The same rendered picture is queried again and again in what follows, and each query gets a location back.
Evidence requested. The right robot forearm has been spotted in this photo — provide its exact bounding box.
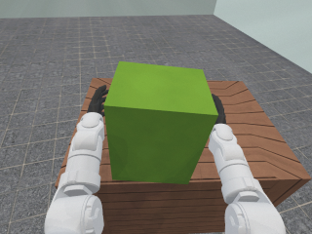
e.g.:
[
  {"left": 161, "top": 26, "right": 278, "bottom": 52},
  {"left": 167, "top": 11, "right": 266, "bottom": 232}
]
[{"left": 208, "top": 123, "right": 287, "bottom": 234}]

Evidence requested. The pedestal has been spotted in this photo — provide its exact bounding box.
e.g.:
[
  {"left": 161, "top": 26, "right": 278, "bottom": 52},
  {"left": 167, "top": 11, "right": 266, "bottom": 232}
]
[{"left": 55, "top": 78, "right": 312, "bottom": 234}]

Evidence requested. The robot right upper arm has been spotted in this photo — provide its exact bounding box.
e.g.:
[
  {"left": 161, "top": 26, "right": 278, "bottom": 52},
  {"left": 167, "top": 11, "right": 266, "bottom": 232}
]
[{"left": 224, "top": 201, "right": 286, "bottom": 234}]

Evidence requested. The left robot forearm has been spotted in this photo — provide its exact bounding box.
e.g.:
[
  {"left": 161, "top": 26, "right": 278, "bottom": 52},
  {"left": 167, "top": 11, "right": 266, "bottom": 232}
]
[{"left": 44, "top": 112, "right": 105, "bottom": 234}]

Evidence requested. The right robot hand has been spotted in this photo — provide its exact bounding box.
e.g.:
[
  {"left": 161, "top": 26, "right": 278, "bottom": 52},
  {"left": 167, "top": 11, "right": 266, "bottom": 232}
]
[{"left": 212, "top": 94, "right": 227, "bottom": 125}]

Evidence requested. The robot left upper arm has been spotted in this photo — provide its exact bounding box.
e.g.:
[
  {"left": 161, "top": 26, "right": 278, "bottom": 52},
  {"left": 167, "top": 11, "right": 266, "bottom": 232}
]
[{"left": 45, "top": 194, "right": 104, "bottom": 234}]

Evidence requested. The carton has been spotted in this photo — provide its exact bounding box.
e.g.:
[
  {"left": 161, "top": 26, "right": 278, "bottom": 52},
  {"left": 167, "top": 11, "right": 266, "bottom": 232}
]
[{"left": 103, "top": 61, "right": 218, "bottom": 184}]

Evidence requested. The left robot hand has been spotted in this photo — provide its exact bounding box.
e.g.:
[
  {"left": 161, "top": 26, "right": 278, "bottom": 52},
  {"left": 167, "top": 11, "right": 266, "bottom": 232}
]
[{"left": 87, "top": 85, "right": 109, "bottom": 117}]

